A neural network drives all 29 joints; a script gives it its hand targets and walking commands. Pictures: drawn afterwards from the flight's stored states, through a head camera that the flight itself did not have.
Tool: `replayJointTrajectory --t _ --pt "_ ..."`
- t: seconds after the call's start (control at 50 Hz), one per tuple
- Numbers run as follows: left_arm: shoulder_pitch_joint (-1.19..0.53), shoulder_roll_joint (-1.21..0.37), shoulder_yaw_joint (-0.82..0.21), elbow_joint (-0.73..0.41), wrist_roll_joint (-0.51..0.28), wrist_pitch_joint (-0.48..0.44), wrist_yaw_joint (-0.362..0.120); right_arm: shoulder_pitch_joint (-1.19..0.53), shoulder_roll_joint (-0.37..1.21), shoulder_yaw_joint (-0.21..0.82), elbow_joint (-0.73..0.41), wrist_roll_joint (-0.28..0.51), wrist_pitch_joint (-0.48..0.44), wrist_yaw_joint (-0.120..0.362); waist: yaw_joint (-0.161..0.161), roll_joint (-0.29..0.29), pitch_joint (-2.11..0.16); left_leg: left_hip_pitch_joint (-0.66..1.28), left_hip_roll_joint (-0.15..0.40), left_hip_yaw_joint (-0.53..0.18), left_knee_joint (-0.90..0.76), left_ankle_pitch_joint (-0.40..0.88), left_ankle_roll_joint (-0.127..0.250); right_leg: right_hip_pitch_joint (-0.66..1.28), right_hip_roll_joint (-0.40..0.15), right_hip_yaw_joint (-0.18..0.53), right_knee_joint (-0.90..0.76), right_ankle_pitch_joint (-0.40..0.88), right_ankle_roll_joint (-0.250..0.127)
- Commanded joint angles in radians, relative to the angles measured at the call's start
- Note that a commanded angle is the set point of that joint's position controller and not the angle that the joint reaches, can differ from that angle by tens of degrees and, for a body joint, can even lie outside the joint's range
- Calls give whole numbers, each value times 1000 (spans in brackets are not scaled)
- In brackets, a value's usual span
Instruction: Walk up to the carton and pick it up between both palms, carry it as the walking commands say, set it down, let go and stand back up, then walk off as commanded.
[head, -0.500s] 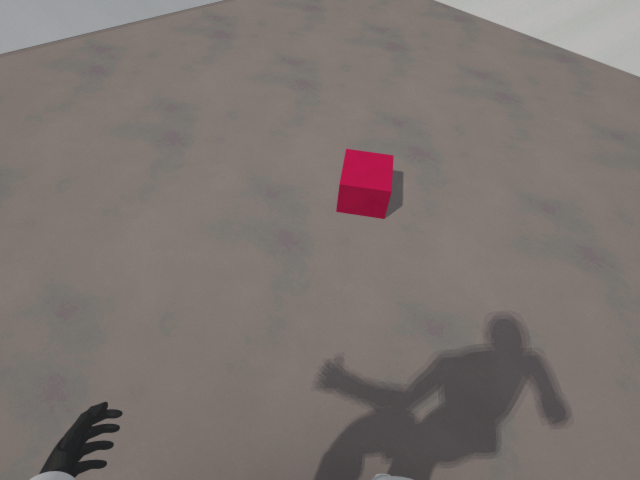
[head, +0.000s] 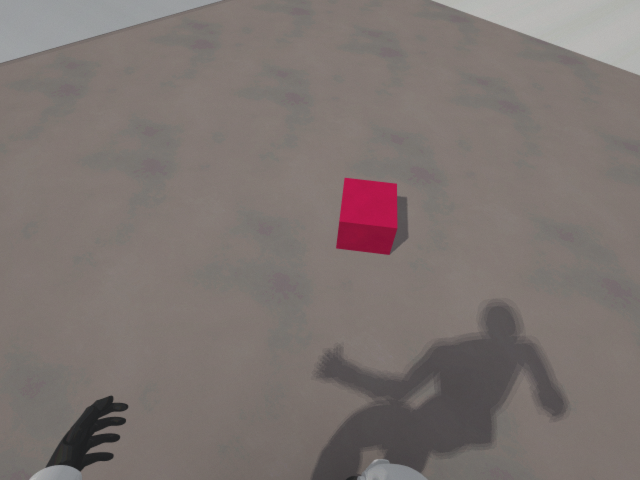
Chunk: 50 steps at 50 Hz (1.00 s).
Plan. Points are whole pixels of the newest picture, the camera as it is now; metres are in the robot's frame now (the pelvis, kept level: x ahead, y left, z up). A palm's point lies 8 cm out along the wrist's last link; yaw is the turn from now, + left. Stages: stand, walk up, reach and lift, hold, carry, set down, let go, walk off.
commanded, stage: walk up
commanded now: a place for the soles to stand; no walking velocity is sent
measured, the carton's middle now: (366, 215) +1.13 -0.23 -0.66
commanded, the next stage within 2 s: none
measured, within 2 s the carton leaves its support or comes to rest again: neither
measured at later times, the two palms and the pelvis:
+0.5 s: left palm (133, 311) +0.38 +0.30 -0.07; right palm (615, 391) +0.24 -0.38 -0.05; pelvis +0.20 -0.02 +0.00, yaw +0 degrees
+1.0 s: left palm (187, 238) +0.53 +0.24 -0.08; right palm (604, 298) +0.38 -0.44 -0.04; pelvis +0.35 -0.07 +0.00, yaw -1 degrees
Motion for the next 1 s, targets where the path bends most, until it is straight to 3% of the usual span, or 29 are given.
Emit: replayJointTrajectory --t 0.0,0.04,0.1,0.14,0.16,0.18,0.2,0.24,0.28,0.36,0.4,0.44,0.46,0.48,0.5,0.56,0.6,0.64,0.66,0.68,0.7,0.72,0.74,0.78,0.84,0.9,0.94,0.96,0.98 --pt "100 218 73 -38 0 -8 21 3 -234 -54 -83 16 8 3 91 -4 -76 -373 44 -66 53 52 34 250 -350 556 -432 -430 -227" --pt "78 185 55 -41 0 -13 11 73 -211 -59 -49 1 12 13 47 -55 -18 -256 65 -48 -149 54 16 107 -275 416 -421 -290 -181" --pt "17 229 56 -76 28 -5 -11 122 -188 -64 -25 3 7 21 33 -128 -56 -79 26 51 -430 -18 11 31 -283 332 -370 -332 -187" --pt "-46 156 36 -107 31 -1 -14 290 -195 -72 26 -4 -26 2 -79 2 -158 224 -12 49 -733 154 37 -70 -167 189 -70 -313 -92" --pt "-52 64 14 -129 29 -6 -13 355 -318 -105 30 -31 -41 -15 -107 286 -198 382 222 -402 -903 -50 121 -260 -24 56 275 -242 0" --pt "-93 87 18 -142 38 -8 0 280 -419 -124 -16 -25 -39 -26 -99 326 -157 454 433 -738 -911 104 261 -510 14 101 402 -341 59" --pt "-133 154 34 -126 39 -12 12 244 -356 -107 -26 1 -34 -29 -93 133 -122 461 427 -644 -818 294 289 -524 -61 186 428 -304 73" --pt "-128 136 29 -113 33 -15 9 260 -274 -82 -17 11 -28 -38 -81 71 -144 541 307 -379 -667 736 235 -557 -92 159 404 -254 68" --pt "-144 109 19 -146 37 -13 -9 223 -271 -87 -34 2 -18 -39 -93 166 -156 501 239 -235 -668 790 194 -513 -97 95 276 -267 73" --pt "-141 94 33 -156 41 -11 -33 141 -288 -88 -56 3 -10 -27 -66 205 -164 269 213 -130 -701 647 163 -245 -74 33 34 -59 44" --pt "-21 104 49 -110 41 -9 -32 68 -293 -83 -62 9 -6 -27 14 181 -233 136 206 -65 -609 717 133 58 -46 -3 -58 24 12" --pt "237 175 89 -35 54 -13 -11 23 -206 -51 -79 0 -8 -23 162 28 -332 -82 137 0 -229 747 92 436 -27 54 -68 -35 -47" --pt "332 232 107 -26 59 -12 7 -3 -132 -26 -105 6 -14 -20 216 -193 -324 -333 24 51 99 387 51 538 -211 305 -136 -187 -108" --pt "240 292 97 -80 31 -7 15 1 -147 -22 -121 21 -8 -21 156 -216 -215 -524 -78 -5 176 -22 37 423 -412 765 -439 -413 -157" --pt "160 293 103 -71 14 -3 11 -9 -227 -40 -100 25 7 -27 123 -83 -166 -458 -16 -74 201 -16 40 311 -417 759 -475 -612 -224" --pt "35 211 73 -74 8 7 4 68 -238 -65 -33 2 6 -13 38 -96 -33 -263 52 -13 -141 -16 15 39 -277 443 -394 -456 -170" --pt "39 213 62 -76 25 10 -7 120 -213 -63 -9 0 4 -4 41 -155 -57 -163 18 42 -312 -95 17 11 -270 382 -367 -404 -181" --pt "-6 207 54 -100 37 18 -15 211 -174 -54 18 4 -14 -10 -2 -129 -114 24 -24 103 -579 71 29 -26 -229 301 -243 -360 -156" --pt "-6 155 39 -110 37 19 -14 297 -191 -64 41 -6 -31 -24 -46 -20 -162 175 -29 46 -736 124 40 -101 -162 235 -28 -343 -103" --pt "-33 62 18 -140 40 18 -14 364 -316 -103 44 -33 -44 -38 -91 264 -179 321 229 -428 -884 -119 122 -322 -44 112 291 -305 1" --pt "-91 96 25 -157 44 21 -2 267 -432 -126 -2 -28 -41 -47 -86 279 -134 353 450 -723 -900 -13 252 -528 -53 145 401 -341 54" --pt "-139 152 38 -148 49 14 6 239 -380 -110 -11 -2 -41 -53 -81 90 -102 369 447 -661 -819 179 287 -535 -105 206 418 -289 66" --pt "-108 144 37 -130 43 11 8 255 -327 -93 -7 9 -43 -56 -56 58 -122 435 400 -543 -736 482 277 -550 -106 186 441 -255 72" --pt "-124 128 37 -141 48 5 0 267 -286 -88 -6 3 -33 -62 -73 100 -150 449 310 -323 -648 721 227 -544 -127 158 382 -270 67" --pt "-104 100 36 -169 41 11 -23 186 -304 -92 -38 -6 -22 -52 -60 205 -185 307 238 -169 -648 713 184 -366 -119 84 214 -167 63" --pt "-91 103 48 -163 50 7 -37 145 -312 -89 -43 -2 -15 -45 -42 188 -189 169 240 -121 -649 602 172 -180 -86 18 91 -95 43" --pt "57 117 70 -111 50 5 -32 63 -299 -81 -54 0 -13 -44 66 179 -258 34 225 -50 -520 691 135 120 -50 -11 3 -45 5" --pt "175 157 87 -78 55 1 -19 56 -250 -66 -58 -5 -12 -41 126 72 -309 -58 170 4 -311 705 112 305 -27 3 -38 -84 -23" --pt "321 214 113 -46 67 -2 -1 49 -164 -36 -74 -7 -13 -38 200 -139 -319 -286 89 46 7 538 71 456 -135 202 -87 -220 -52"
